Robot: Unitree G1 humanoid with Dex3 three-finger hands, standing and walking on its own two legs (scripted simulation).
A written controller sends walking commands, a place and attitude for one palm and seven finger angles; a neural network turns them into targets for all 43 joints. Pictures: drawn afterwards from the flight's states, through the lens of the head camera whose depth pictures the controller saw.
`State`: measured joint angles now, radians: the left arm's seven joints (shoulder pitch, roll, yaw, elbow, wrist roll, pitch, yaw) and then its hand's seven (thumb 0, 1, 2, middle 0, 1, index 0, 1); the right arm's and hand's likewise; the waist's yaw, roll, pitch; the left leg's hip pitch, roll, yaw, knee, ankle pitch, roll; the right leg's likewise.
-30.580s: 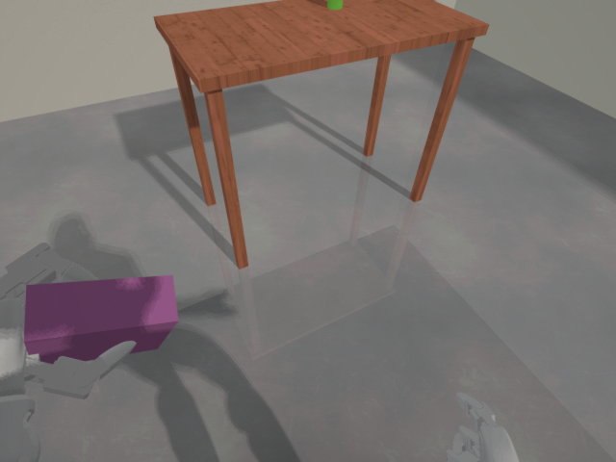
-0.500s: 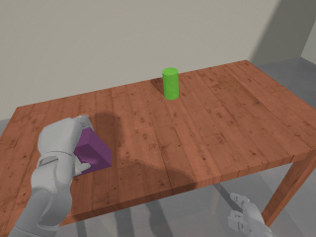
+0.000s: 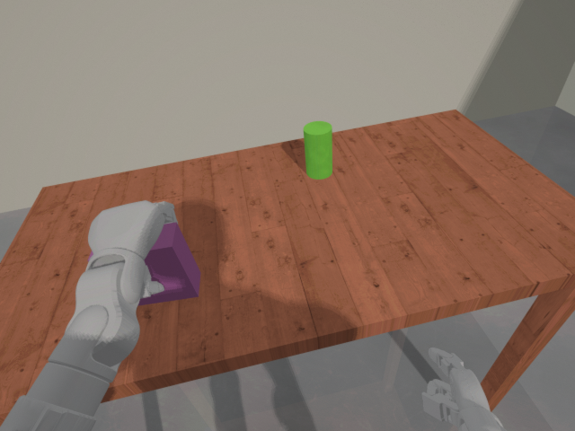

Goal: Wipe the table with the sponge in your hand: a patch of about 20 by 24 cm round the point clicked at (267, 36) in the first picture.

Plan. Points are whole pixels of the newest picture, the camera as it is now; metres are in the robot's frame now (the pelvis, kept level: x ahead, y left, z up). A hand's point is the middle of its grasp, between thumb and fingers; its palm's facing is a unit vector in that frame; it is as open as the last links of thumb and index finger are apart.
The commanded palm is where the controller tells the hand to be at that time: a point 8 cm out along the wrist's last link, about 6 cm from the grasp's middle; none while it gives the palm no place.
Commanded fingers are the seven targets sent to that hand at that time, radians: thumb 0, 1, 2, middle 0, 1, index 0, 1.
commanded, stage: wipe forward along the middle lane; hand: left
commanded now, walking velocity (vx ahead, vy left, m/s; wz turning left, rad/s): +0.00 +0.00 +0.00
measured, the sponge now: (155, 275) +0.29 +0.25 +0.09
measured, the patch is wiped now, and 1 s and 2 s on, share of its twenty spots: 1.00 1.00 1.00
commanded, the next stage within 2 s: slide back across to the first lane in 1.26 s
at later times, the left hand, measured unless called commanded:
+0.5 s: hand (147, 228) +0.35 +0.27 +0.13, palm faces -0.02 -0.05 -1.00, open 9.3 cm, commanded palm +0.33 +0.28 +0.17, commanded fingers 0.00 0.10 1.30 -1.20 -1.60 -1.20 -1.60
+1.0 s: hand (149, 207) +0.40 +0.29 +0.13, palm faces -0.08 -0.01 -1.00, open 9.3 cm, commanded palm +0.39 +0.29 +0.17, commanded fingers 0.00 0.10 1.30 -1.20 -1.60 -1.20 -1.60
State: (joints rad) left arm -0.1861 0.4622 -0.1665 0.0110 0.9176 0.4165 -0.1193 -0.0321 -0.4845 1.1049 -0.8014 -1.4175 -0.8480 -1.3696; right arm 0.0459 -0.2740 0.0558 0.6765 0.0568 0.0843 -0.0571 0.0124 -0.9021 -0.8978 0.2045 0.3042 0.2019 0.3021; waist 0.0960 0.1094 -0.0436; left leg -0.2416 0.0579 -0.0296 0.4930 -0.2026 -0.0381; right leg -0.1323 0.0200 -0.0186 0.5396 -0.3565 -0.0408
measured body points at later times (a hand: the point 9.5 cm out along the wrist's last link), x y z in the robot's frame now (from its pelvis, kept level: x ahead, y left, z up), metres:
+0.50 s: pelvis -0.01 +0.01 +0.00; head -0.03 -0.03 +0.45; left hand +0.34 +0.27 +0.19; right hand +0.19 -0.22 -0.10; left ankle +0.04 +0.17 -0.73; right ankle -0.04 -0.09 -0.73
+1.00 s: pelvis -0.01 +0.02 +0.00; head -0.01 -0.01 +0.45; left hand +0.40 +0.29 +0.19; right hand +0.12 -0.24 -0.13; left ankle +0.04 +0.17 -0.73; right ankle -0.04 -0.09 -0.73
